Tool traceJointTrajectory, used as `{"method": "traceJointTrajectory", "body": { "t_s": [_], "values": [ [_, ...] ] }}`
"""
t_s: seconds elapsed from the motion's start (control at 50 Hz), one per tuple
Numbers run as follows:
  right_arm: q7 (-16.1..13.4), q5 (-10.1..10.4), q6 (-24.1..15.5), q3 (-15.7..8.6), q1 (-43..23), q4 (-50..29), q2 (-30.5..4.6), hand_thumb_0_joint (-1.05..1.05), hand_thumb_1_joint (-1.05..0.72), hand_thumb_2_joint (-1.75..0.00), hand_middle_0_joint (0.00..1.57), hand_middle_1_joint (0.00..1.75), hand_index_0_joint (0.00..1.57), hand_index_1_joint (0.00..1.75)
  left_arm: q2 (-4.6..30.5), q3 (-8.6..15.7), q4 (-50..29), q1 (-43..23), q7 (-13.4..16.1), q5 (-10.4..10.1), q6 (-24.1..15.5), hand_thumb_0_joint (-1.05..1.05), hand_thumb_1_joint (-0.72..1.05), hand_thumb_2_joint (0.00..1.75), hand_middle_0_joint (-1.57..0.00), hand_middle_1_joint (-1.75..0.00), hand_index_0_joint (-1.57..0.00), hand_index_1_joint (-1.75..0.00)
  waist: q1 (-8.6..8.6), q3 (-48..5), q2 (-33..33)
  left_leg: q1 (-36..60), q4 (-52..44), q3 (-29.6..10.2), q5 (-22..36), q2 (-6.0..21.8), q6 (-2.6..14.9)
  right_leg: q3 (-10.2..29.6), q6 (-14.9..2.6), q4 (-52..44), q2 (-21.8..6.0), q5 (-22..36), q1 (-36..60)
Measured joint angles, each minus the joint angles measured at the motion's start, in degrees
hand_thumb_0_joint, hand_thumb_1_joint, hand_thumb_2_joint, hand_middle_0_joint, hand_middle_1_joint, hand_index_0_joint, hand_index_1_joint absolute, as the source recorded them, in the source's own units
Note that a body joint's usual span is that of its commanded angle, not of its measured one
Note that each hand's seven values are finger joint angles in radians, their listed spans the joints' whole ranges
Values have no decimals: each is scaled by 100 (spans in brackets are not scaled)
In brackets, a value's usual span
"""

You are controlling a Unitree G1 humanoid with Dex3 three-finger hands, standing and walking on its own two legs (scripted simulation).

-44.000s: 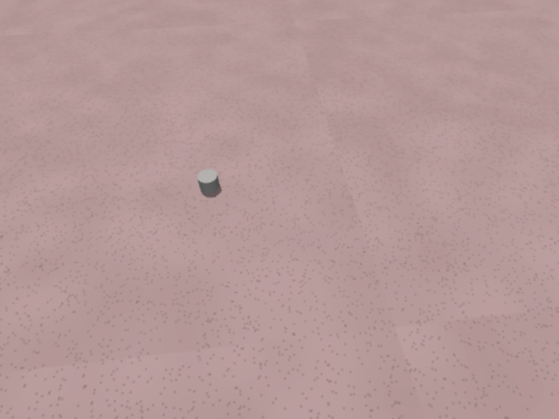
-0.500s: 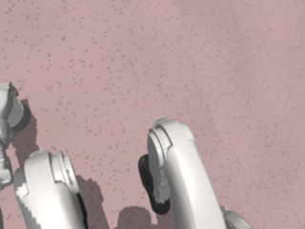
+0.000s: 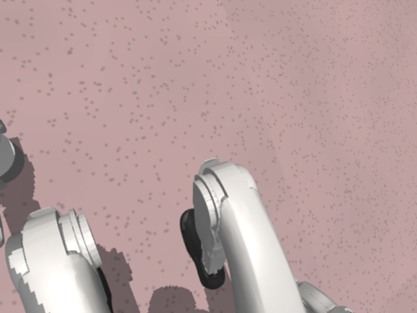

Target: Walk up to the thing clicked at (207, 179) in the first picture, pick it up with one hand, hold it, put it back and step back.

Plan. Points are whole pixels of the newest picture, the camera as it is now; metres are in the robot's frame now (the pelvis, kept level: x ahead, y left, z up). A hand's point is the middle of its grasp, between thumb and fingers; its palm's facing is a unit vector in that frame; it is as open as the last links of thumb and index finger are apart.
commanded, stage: open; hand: left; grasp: from above
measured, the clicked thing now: out of the picture +0.43 +0.28 -0.26
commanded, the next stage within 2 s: withdraw in 0.80 s
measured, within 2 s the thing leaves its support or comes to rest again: rests again in 1.08 s
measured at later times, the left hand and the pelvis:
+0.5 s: hand out of the picture +0.43 +0.28 -0.24, palm faces -0.44 -0.16 -0.88, open 13.7 cm; pelvis +0.00 +0.00 +0.00, yaw -1 degrees
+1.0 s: hand out of the picture +0.43 +0.28 -0.23, palm faces -0.44 -0.15 -0.88, open 13.5 cm; pelvis +0.00 +0.00 +0.00, yaw +0 degrees
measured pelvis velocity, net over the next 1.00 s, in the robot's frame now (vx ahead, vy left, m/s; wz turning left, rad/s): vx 0.00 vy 0.00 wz -0.01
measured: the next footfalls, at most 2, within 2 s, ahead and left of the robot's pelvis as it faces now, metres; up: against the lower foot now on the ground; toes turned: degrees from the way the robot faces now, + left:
none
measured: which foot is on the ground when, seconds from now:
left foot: down 0.00-1.00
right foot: down 0.00-1.00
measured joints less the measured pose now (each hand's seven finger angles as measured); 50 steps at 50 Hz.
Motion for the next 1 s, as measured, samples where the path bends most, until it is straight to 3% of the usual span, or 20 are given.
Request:
{"method": "traceJointTrajectory", "body": {
  "t_s": [0.16, 0.38, 0.62, 1.0],
  "values": [
    [88, -24, -108, 42, -27, -15, -29, 0, -90, -89, 20, 30, 20, 30, 45, -85, -87, 8, 37, -34, 68, 0, -35, 88, -28, -97, -30, -95, -24, 61, -52, 10, -8, -41, 6, -12, -2, -39, 2, -38, -3, 7, 38],
    [190, 34, -238, 31, -18, -42, -80, 0, -90, -90, 20, 30, 20, 30, 82, 29, -223, 18, -58, -168, 148, 0, -50, 102, -14, -108, -14, -107, -28, 156, -47, 29, -9, -60, -47, -7, -1, -55, 21, -56, 0, -34, 64],
    [172, 79, -158, -6, 24, -50, -78, 0, -90, -90, 20, 30, 20, 30, 88, 92, -308, 97, -103, -194, 84, 0, -48, 103, -10, -112, -10, -110, 1, 129, -33, 46, -43, -67, -56, -3, -27, -62, 6, -77, -2, -33, 57],
    [57, 63, -107, 26, 30, -115, -102, 0, -90, -90, 20, 30, 20, 30, 128, 4, -228, 50, -78, -149, 35, 0, -46, 102, -10, -112, -11, -109, -26, 139, -59, 46, -62, -45, -8, 15, -19, -46, 0, -89, 17, 27, 36]
  ]
}}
